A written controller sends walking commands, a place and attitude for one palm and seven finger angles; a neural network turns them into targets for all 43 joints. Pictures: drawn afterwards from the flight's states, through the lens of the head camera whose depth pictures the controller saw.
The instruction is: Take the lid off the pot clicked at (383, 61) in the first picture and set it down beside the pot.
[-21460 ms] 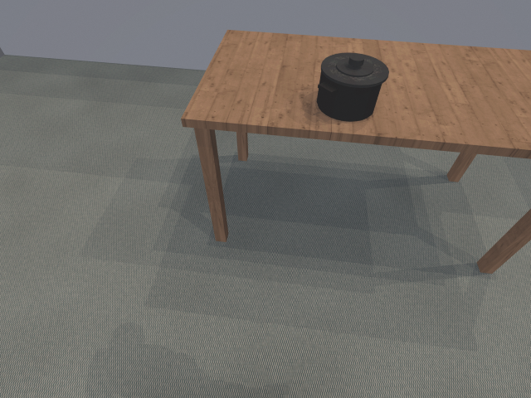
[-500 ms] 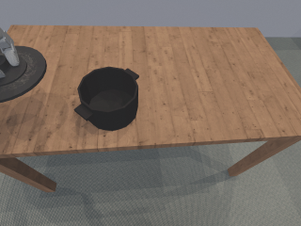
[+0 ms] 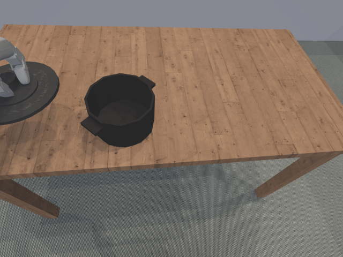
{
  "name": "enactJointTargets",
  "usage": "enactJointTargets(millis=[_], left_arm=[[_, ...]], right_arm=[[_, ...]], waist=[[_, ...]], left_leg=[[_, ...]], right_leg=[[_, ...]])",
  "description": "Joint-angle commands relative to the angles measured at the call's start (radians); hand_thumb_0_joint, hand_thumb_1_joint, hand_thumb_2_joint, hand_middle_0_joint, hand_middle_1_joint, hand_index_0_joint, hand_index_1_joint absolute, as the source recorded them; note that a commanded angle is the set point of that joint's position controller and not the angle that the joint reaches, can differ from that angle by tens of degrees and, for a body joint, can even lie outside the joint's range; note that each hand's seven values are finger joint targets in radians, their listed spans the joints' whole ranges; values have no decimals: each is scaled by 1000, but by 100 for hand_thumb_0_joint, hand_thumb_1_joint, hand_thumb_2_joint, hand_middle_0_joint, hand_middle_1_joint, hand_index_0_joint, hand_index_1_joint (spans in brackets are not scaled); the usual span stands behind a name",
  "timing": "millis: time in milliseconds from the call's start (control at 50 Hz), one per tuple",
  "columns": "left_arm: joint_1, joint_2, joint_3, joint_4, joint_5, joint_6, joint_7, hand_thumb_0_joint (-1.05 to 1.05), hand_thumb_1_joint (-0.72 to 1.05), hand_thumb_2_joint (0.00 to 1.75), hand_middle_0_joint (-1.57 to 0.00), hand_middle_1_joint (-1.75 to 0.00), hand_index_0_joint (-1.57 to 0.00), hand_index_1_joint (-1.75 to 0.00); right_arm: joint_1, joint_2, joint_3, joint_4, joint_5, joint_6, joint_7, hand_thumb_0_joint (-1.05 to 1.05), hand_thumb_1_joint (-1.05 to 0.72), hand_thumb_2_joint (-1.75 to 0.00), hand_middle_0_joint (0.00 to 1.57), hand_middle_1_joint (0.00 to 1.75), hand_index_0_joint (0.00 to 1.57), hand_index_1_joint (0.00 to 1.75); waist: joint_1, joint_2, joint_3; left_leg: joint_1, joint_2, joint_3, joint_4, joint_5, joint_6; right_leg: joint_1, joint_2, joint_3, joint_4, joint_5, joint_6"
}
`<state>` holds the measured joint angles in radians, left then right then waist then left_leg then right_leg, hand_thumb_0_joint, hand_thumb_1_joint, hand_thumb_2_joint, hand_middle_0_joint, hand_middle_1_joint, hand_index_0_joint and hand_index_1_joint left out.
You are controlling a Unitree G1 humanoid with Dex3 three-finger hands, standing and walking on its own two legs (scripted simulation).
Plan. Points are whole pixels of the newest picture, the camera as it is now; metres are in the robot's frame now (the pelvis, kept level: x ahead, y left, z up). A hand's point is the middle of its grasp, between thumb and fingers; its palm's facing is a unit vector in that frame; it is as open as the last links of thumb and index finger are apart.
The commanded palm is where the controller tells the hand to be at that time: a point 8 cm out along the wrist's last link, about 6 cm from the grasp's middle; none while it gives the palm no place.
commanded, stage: lower the lid onto the table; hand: left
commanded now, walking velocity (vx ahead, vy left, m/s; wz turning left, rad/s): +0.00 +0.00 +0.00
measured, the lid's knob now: (7, 81) +0.47 +0.36 +0.11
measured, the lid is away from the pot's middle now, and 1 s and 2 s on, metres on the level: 0.23 0.23 0.24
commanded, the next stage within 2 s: none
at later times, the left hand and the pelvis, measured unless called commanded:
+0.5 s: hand (2, 91) +0.45 +0.36 +0.10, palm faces -0.45 -0.16 -0.88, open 6.4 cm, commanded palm +0.49 +0.36 +0.17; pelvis +0.00 +0.00 +0.00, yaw +0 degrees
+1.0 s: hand (12, 99) +0.44 +0.36 +0.08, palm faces -0.47 -0.14 -0.87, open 6.4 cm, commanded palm +0.49 +0.35 +0.13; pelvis +0.00 +0.00 -0.01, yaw -1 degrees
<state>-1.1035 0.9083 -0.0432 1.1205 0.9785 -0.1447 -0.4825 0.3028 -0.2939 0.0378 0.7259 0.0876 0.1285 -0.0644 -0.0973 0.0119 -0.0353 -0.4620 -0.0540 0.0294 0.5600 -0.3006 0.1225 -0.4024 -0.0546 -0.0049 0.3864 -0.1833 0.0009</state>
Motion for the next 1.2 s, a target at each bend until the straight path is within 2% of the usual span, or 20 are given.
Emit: enactJointTargets(millis=[0,40,100,140,200,260,300,360,400,460,540,600,660,740,800,840,960,1040,1100,1180], left_arm=[[-494,355,112,-204,4,2,66,0,77,74,-96,-104,-101,-107],[-465,382,136,-189,2,-2,68,0,77,74,-96,-104,-101,-107],[-442,340,100,-155,2,1,65,0,77,74,-96,-104,-101,-107],[-442,374,125,-182,4,-9,64,0,77,74,-96,-104,-101,-107],[-463,336,95,-207,0,-16,61,0,77,74,-96,-104,-101,-107],[-412,354,116,-156,-10,-24,60,0,77,74,-96,-104,-101,-107],[-443,325,80,-172,-10,-23,60,0,77,74,-96,-104,-101,-107],[-448,396,148,-247,1,-45,72,0,77,74,-96,-104,-101,-107],[-405,417,178,-201,-5,-47,77,0,77,74,-96,-104,-101,-107],[-406,326,95,-155,-5,-39,78,0,77,74,-96,-104,-101,-107],[-436,354,118,-231,0,-49,84,0,77,74,-96,-104,-101,-107],[-398,360,126,-160,-11,-49,86,0,77,74,-96,-104,-101,-107],[-426,348,121,-221,6,-58,100,0,77,74,-96,-104,-101,-107],[-381,385,160,-168,4,-56,112,0,77,74,-96,-104,-101,-107],[-389,322,103,-155,11,-50,113,0,77,74,-96,-104,-101,-107],[-385,353,133,-176,15,-56,115,0,77,74,-96,-104,-101,-107],[-381,325,115,-172,8,-66,122,0,77,74,-96,-104,-101,-107],[-363,370,158,-176,14,-75,136,0,77,74,-96,-104,-101,-107],[-337,344,128,-104,11,-67,137,0,77,74,-96,-104,-101,-107],[-367,367,132,-148,23,-83,142,0,77,74,-96,-104,-101,-107]], right_arm=[[111,-205,-63,-58,0,-14,-12,0,-90,-90,20,30,20,30],[113,-208,-61,-62,-1,-11,-12,0,-90,-90,20,30,20,30],[127,-208,-64,-58,2,-9,-13,0,-90,-90,20,30,20,30],[130,-212,-66,-54,-1,-3,-10,0,-90,-90,20,30,20,30],[134,-210,-70,-52,-1,1,-13,0,-90,-90,20,30,20,30],[140,-211,-67,-48,1,4,-18,0,-90,-90,20,30,20,30],[144,-212,-67,-42,4,4,-18,0,-90,-90,20,30,20,30],[153,-210,-72,-42,-6,7,-18,0,-90,-90,20,30,20,30],[146,-210,-69,-48,-3,10,-21,0,-90,-90,20,30,20,30],[151,-209,-65,-38,2,10,-20,0,-90,-90,20,30,20,30],[159,-211,-71,-36,-5,9,-21,0,-90,-90,20,30,20,30],[155,-214,-64,-40,1,8,-28,0,-90,-90,20,30,20,30],[164,-208,-70,-41,-5,6,-26,0,-90,-90,20,30,20,30],[160,-211,-66,-43,-7,8,-28,0,-90,-90,20,30,20,30],[164,-210,-67,-38,-3,9,-25,0,-90,-90,20,30,20,30],[173,-211,-71,-39,-8,13,-24,0,-90,-90,20,30,20,30],[177,-209,-71,-37,-10,15,-28,0,-90,-90,20,30,20,30],[182,-213,-71,-36,-13,16,-31,0,-90,-90,20,30,20,30],[184,-216,-65,-38,-5,16,-32,0,-90,-90,20,30,20,30],[194,-220,-66,-38,-8,15,-37,0,-90,-90,20,30,20,30]], waist=[[5,192,-432],[9,164,-444],[-1,161,-404],[6,182,-433],[-6,207,-436],[-10,142,-424],[-17,178,-403],[-3,239,-496],[-1,201,-479],[-18,198,-393],[-13,220,-471],[-16,158,-422],[-11,242,-471],[-6,180,-463],[-17,190,-416],[-12,203,-465],[-22,214,-454],[-13,197,-481],[-26,143,-403],[-29,209,-452]], left_leg=[[438,78,-120,-23,654,-105],[413,72,-116,-18,665,-97],[395,72,-109,-14,630,-96],[414,73,-110,1,695,-97],[433,80,-116,2,684,-104],[388,75,-105,13,660,-91],[385,77,-102,9,610,-89],[468,83,-119,39,787,-106],[423,78,-108,38,723,-99],[395,84,-111,31,660,-104],[448,87,-122,52,745,-108],[363,81,-103,40,595,-93],[453,90,-129,58,773,-117],[385,82,-110,57,673,-103],[379,86,-117,54,662,-111],[414,86,-121,68,725,-113],[402,90,-124,70,688,-117],[396,87,-128,78,704,-116],[311,83,-111,68,548,-99],[352,87,-121,86,586,-109]], right_leg=[[-12,94,-55,15,166,-42],[14,93,-52,23,196,-40],[-23,98,-60,25,173,-39],[-15,98,-54,33,204,-39],[-56,100,-64,34,168,-39],[-43,103,-59,42,182,-33],[-74,103,-61,41,155,-37],[-71,106,-60,62,200,-38],[-58,103,-59,63,189,-35],[-123,106,-68,60,140,-38],[-115,106,-62,73,176,-38],[-105,102,-61,73,136,-36],[-140,108,-65,88,170,-42],[-107,101,-58,86,163,-38],[-152,105,-67,86,139,-42],[-144,106,-63,95,158,-40],[-181,107,-66,100,123,-40],[-163,106,-64,109,140,-42],[-181,106,-64,106,86,-40],[-210,108,-64,124,83,-43]])
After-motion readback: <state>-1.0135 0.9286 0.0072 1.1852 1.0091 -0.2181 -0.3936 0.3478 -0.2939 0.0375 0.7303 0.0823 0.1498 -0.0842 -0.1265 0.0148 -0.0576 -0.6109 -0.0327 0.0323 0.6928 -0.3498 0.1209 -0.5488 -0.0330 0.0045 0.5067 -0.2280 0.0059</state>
